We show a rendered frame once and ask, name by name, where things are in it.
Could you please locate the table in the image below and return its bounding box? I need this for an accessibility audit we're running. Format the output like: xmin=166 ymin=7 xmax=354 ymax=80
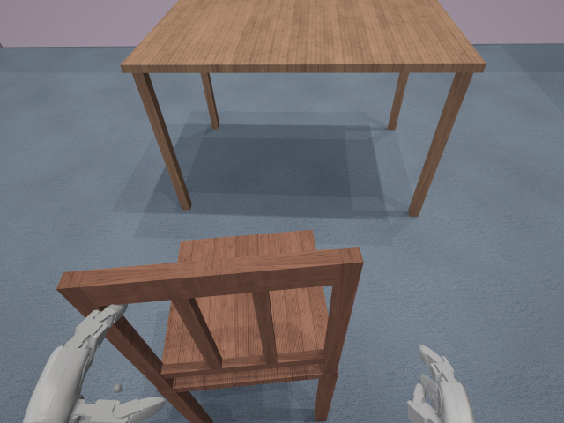
xmin=120 ymin=0 xmax=486 ymax=217

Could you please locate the chair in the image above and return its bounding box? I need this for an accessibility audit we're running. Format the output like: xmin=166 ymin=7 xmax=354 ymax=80
xmin=56 ymin=230 xmax=364 ymax=423

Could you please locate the right robot hand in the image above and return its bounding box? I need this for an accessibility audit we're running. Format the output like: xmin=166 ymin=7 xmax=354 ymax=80
xmin=407 ymin=345 xmax=476 ymax=423

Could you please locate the left robot hand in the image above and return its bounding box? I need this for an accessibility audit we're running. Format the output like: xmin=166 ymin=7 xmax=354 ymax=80
xmin=23 ymin=304 xmax=166 ymax=423

